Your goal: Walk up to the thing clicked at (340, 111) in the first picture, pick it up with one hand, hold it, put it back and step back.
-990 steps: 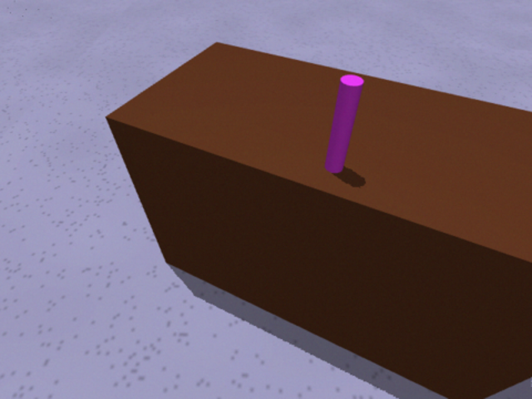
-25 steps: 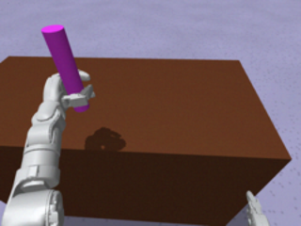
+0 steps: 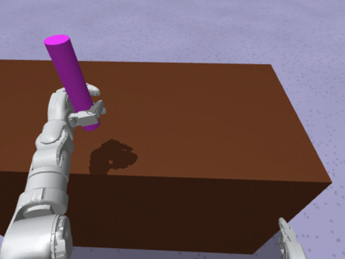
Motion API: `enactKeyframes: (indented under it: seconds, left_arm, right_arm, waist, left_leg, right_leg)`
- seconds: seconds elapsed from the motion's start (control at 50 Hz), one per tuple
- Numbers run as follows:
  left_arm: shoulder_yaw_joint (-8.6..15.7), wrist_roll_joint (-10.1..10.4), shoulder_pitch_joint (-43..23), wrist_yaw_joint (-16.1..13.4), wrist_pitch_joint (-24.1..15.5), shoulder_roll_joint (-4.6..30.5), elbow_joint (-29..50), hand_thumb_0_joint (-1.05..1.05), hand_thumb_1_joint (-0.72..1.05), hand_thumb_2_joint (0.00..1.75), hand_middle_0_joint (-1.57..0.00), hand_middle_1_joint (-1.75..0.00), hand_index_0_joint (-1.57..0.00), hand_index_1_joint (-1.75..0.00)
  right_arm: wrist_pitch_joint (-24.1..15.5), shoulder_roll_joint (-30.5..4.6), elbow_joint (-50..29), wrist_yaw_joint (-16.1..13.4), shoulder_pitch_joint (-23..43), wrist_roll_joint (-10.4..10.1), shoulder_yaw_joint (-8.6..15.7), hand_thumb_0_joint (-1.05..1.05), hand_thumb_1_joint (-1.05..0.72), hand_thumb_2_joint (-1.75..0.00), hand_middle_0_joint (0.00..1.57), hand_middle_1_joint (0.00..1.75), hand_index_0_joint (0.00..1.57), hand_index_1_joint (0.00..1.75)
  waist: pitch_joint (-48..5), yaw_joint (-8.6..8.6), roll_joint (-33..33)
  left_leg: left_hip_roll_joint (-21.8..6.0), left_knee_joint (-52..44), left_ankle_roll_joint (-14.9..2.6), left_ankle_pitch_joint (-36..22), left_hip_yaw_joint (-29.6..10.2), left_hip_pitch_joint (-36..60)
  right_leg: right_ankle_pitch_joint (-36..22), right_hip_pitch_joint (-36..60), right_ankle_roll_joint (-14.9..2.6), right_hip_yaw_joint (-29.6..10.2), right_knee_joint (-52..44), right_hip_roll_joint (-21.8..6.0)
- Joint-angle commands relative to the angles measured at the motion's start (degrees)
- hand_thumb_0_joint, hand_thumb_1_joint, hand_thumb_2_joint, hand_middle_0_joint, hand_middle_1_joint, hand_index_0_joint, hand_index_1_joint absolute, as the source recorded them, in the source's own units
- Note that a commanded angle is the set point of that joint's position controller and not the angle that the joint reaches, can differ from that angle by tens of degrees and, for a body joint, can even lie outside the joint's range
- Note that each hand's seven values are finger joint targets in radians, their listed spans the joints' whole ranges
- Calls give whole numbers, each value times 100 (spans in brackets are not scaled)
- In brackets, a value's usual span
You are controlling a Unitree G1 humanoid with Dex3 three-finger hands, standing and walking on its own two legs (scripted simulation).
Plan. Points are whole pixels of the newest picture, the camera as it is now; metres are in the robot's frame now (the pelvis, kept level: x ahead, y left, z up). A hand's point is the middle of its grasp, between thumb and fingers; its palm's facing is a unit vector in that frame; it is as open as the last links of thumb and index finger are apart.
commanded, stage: lower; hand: left
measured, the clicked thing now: (76, 89) +0.43 +0.21 +0.20
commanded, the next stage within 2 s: loosen in 1.18 s
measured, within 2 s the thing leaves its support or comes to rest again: rests again in 1.10 s
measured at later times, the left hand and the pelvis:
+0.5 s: hand (98, 123) +0.43 +0.19 +0.09, palm faces +0.10 -0.99 +0.00, open 5.4 cm; pelvis -0.01 +0.00 -0.02, yaw +0 degrees
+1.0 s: hand (102, 131) +0.43 +0.19 +0.06, palm faces +0.09 -1.00 +0.00, open 5.4 cm; pelvis -0.01 +0.01 -0.03, yaw -1 degrees
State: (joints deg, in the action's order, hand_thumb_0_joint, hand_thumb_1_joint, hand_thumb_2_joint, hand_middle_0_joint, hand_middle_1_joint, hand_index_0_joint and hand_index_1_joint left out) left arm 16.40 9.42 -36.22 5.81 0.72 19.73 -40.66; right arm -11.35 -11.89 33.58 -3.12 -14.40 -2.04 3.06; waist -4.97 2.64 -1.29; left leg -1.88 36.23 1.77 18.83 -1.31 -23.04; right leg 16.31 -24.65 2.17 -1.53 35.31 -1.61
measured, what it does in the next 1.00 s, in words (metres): stands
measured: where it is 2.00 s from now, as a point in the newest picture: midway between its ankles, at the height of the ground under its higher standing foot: outside the picture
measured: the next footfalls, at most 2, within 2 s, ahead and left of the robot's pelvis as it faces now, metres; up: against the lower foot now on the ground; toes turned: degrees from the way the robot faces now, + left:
none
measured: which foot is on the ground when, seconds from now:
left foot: down 0.00-1.00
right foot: down 0.00-1.00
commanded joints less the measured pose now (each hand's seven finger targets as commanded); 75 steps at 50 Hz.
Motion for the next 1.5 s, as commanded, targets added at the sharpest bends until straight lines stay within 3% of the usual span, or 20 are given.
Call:
enactKeyframes:
  seconds: [0.0,0.26,0.4,0.44,0.48,0.58,0.68,0.72,0.78,0.82,0.86,0.9,0.96,1.12,1.16,1.2,1.24,1.28,1.32,1.48]
  left_arm:
    - [217,70,-2584,47,-595,1217,1271,0,66,134,-141,-147,-143,-147]
    - [279,58,-2746,49,-1193,1352,970,0,61,132,-141,-148,-142,-147]
    - [419,57,-2566,92,-1384,1487,586,0,63,133,-141,-148,-142,-147]
    - [202,66,-2918,136,-1480,1330,1071,0,62,133,-139,-146,-140,-146]
    - [472,83,-2503,116,-1456,1546,456,0,64,134,-142,-148,-143,-147]
    - [158,23,-3001,102,-1622,1316,1033,0,65,133,-140,-146,-141,-146]
    - [301,33,-2724,110,-1633,1421,825,0,63,132,-138,-144,-139,-144]
    - [150,20,-2641,132,-1641,1175,893,0,66,132,-136,-143,-137,-143]
    - [452,-4,-2368,88,-1658,1507,582,0,61,132,-137,-144,-138,-144]
    - [21,-7,-2620,119,-1702,989,919,0,61,130,-135,-141,-135,-141]
    - [466,-22,-2371,42,-1701,1538,670,0,60,131,-136,-142,-136,-142]
    - [241,-38,-2558,51,-1759,1252,913,0,61,131,-136,-142,-136,-142]
    - [354,-23,-2197,26,-1740,1311,606,0,61,131,-136,-142,-136,-142]
    - [86,-74,-2279,49,-1860,1030,983,0,58,129,-133,-140,-134,-140]
    - [326,-81,-2062,5,-1857,1229,652,0,56,129,-134,-139,-134,-140]
    - [49,-67,-2456,15,-1963,925,1223,0,54,126,-131,-137,-132,-137]
    - [301,-107,-1813,-41,-1869,1103,316,0,57,128,-133,-140,-134,-140]
    - [23,-116,-2244,-10,-1963,865,1068,0,55,119,-136,-133,-137,-132]
    - [274,-149,-1852,-66,-1897,1093,473,0,39,103,-123,-117,-125,-116]
    - [84,-42,-2499,-7,-2005,863,885,0,-3,54,-84,-73,-86,-72]
  right_arm:
    - [-190,-554,-918,31,306,8,135,0,55,-5,5,5,5,5]
    - [79,-857,-1284,-13,210,48,421,0,54,-5,5,5,5,5]
    - [143,-762,-1857,9,473,52,262,0,54,-5,5,5,5,5]
    - [206,-639,-1643,18,151,60,201,0,54,-5,5,5,5,5]
    - [201,-991,-1829,-36,163,75,442,0,53,-5,5,5,5,5]
    - [241,-731,-2170,20,113,66,242,0,53,-5,5,5,5,5]
    - [299,-976,-2154,4,-169,103,475,0,53,-5,5,5,5,5]
    - [318,-594,-2231,57,-264,95,125,0,54,-5,5,5,5,5]
    - [333,-956,-2458,11,-212,114,408,0,53,-6,5,5,5,5]
    - [380,-577,-2427,74,-258,101,136,0,53,-5,5,5,5,5]
    - [374,-987,-2608,29,-208,108,458,0,53,-6,5,5,5,5]
    - [392,-693,-2698,93,-308,121,198,0,53,-6,5,5,5,5]
    - [424,-950,-2815,62,-439,110,438,0,53,-6,5,5,5,5]
    - [483,-761,-3048,132,-475,140,308,0,53,-6,5,5,5,5]
    - [497,-888,-3007,126,-581,147,408,0,52,-6,5,5,5,5]
    - [498,-678,-3209,179,-518,162,209,0,53,-6,5,5,5,5]
    - [548,-1029,-3008,131,-705,160,627,0,52,-6,5,5,5,5]
    - [549,-673,-3120,220,-655,169,240,0,53,-5,5,5,5,5]
    - [583,-859,-3236,177,-714,176,420,0,52,-4,5,5,5,5]
    - [569,-779,-3246,189,-639,176,384,0,52,-5,5,5,5,5]
  waist:
    - [-1748,22,-24]
    - [-2030,209,-192]
    - [-2161,197,90]
    - [-2324,166,-293]
    - [-2136,302,47]
    - [-2428,255,-300]
    - [-2482,302,-363]
    - [-2339,250,-257]
    - [-2397,317,-91]
    - [-2284,265,-364]
    - [-2236,262,-193]
    - [-2257,241,-267]
    - [-2198,318,-55]
    - [-2448,274,-254]
    - [-2330,302,-221]
    - [-2507,281,-496]
    - [-2020,378,-128]
    - [-2239,242,-377]
    - [-2105,313,-36]
    - [-2248,317,-419]
  left_leg:
    - [194,-240,-239,-1709,249,672]
    - [125,147,-214,-1333,183,399]
    - [139,399,-260,-1275,208,-65]
    - [150,391,-235,-1208,230,61]
    - [122,473,-256,-1166,194,-78]
    - [112,489,-204,-945,171,-31]
    - [88,664,-180,-1462,160,85]
    - [120,701,-216,-1365,186,-181]
    - [105,764,-216,-1481,192,-179]
    - [127,754,-198,-1363,207,-104]
    - [98,727,-178,-1263,156,-230]
    - [108,731,-182,-1159,163,-307]
    - [111,789,-212,-1122,174,-391]
    - [118,977,-212,-1531,175,-295]
    - [86,982,-177,-1585,143,-348]
    - [84,967,-142,-1472,129,-231]
    - [62,957,-157,-1307,105,-461]
    - [101,942,-159,-1149,142,-493]
    - [133,994,-211,-938,189,-688]
    - [116,1004,-160,-1050,150,-531]
  right_leg:
    - [-1650,682,-181,316,-228,166]
    - [-1286,121,-220,290,163,174]
    - [-1305,220,-183,247,349,158]
    - [-1233,154,-209,229,389,163]
    - [-1193,-25,-195,243,405,176]
    - [-928,-95,-241,258,502,193]
    - [-1285,-254,-249,273,626,208]
    - [-1299,-176,-228,251,636,192]
    - [-1413,-132,-219,243,705,181]
    - [-1271,-296,-241,247,699,195]
    - [-1140,-303,-246,272,723,208]
    - [-1085,-268,-251,268,763,204]
    - [-1107,-308,-234,258,786,210]
    - [-1438,-286,-233,234,921,196]
    - [-1399,-393,-254,262,990,204]
    - [-1239,-450,-278,273,1002,205]
    - [-1092,-664,-267,299,992,235]
    - [-1034,-582,-279,269,999,222]
    - [-953,-500,-230,233,945,201]
    - [-970,-621,-281,248,1052,196]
